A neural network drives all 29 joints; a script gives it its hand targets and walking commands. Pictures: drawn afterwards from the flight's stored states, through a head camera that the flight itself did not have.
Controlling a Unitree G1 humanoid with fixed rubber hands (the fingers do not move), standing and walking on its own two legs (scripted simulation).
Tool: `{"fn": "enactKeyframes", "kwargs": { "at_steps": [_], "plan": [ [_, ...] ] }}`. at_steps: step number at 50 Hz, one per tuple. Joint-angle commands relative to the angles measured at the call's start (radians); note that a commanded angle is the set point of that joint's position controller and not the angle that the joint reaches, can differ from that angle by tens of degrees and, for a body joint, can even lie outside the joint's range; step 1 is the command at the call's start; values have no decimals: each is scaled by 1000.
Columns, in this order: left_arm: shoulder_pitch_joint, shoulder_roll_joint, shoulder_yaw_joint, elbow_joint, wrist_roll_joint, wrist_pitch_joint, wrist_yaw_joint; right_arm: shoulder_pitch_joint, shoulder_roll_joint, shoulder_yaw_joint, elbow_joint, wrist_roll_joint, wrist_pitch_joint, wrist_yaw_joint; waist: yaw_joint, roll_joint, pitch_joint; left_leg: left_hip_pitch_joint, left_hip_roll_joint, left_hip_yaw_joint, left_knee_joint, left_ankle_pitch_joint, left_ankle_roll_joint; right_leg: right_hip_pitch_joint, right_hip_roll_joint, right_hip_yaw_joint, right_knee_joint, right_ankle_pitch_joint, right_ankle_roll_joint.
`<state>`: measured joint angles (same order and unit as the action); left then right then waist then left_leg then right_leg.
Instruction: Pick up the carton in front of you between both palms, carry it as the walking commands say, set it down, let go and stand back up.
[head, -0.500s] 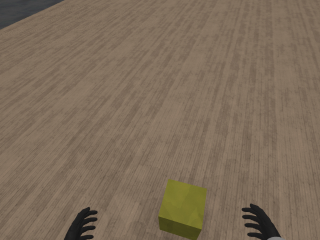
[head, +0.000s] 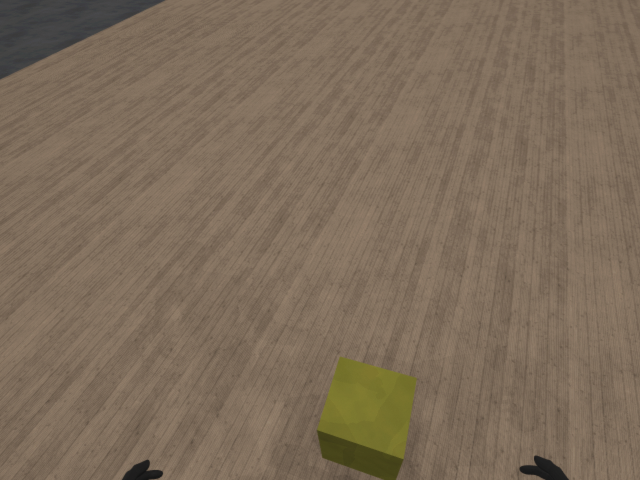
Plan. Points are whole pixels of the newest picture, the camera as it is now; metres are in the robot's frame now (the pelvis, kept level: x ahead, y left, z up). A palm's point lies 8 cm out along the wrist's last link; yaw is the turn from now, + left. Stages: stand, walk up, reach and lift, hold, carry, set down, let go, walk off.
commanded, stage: stand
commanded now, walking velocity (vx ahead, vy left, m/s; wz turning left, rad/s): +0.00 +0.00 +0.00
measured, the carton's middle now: (367, 419) +0.41 -0.07 -0.64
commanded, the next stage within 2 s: none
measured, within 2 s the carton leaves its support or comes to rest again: neither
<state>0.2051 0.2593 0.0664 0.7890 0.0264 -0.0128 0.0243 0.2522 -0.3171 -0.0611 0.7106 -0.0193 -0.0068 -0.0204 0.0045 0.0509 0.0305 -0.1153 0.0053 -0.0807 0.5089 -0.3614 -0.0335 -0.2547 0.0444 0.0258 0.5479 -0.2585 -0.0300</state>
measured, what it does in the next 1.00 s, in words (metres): stands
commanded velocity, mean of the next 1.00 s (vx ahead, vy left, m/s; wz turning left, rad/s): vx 0.00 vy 0.00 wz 0.00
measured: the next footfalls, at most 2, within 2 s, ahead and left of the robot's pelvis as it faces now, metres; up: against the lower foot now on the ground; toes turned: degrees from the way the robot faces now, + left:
none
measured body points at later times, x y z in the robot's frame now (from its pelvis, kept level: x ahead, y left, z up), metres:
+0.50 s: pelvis -0.02 +0.01 +0.00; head -0.02 -0.01 +0.45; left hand +0.10 +0.30 -0.10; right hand +0.08 -0.29 -0.11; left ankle -0.05 +0.15 -0.73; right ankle +0.02 -0.10 -0.73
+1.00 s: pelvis -0.02 +0.01 +0.01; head -0.02 +0.00 +0.45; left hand +0.10 +0.31 -0.10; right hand +0.06 -0.29 -0.11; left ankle -0.05 +0.15 -0.73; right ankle +0.02 -0.10 -0.73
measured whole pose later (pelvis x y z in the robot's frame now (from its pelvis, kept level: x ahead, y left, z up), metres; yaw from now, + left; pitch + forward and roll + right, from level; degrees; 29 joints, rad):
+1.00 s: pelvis -0.02 +0.01 +0.01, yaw -3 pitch -3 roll +1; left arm 0.17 0.32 0.04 0.93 0.01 -0.01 0.02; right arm 0.22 -0.36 -0.04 0.85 -0.01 -0.01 -0.02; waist 0.00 0.02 0.04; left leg -0.09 0.00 -0.02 0.44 -0.31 -0.02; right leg -0.24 0.04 0.09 0.48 -0.18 -0.01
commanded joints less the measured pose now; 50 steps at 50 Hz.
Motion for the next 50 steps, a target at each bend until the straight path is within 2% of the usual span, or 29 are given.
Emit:
{"fn": "enactKeyframes", "kwargs": {
  "at_steps": [1,25,50],
  "plan": [
    [-23,162,38,-50,-1,-13,3,-2,-120,-28,-52,2,-16,-7,0,-57,-27,-62,31,-15,-66,161,18,60,-100,106,-109,189,1],
    [-50,190,22,26,-10,-7,-2,-14,-158,-14,25,8,-21,-11,-1,-55,1,-67,59,-22,-129,104,33,56,-102,131,-133,133,3],
    [-57,219,1,91,-18,-6,2,-42,-182,-7,96,13,-19,-7,-4,-59,-2,-46,74,-14,-161,97,43,52,-107,162,-147,165,6]
  ]
}}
